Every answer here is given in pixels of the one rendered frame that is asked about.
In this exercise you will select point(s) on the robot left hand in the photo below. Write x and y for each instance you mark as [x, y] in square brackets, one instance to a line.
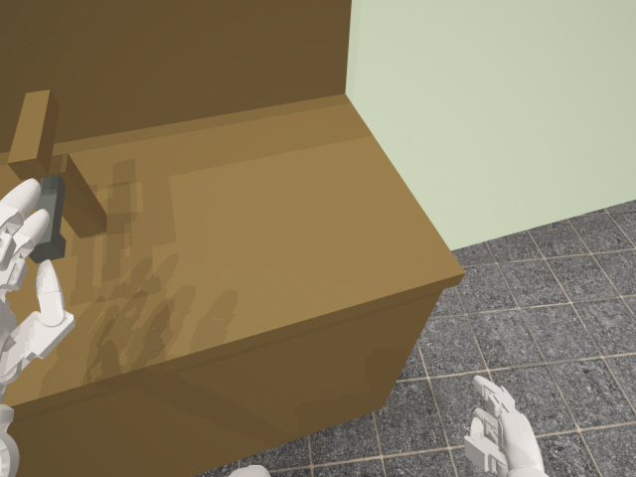
[41, 332]

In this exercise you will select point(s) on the robot right hand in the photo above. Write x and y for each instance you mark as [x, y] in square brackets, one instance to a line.
[511, 444]

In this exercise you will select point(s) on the counter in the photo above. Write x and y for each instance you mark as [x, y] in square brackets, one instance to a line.
[245, 264]

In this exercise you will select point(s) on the tap lever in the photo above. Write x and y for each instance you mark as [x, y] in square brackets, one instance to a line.
[52, 245]

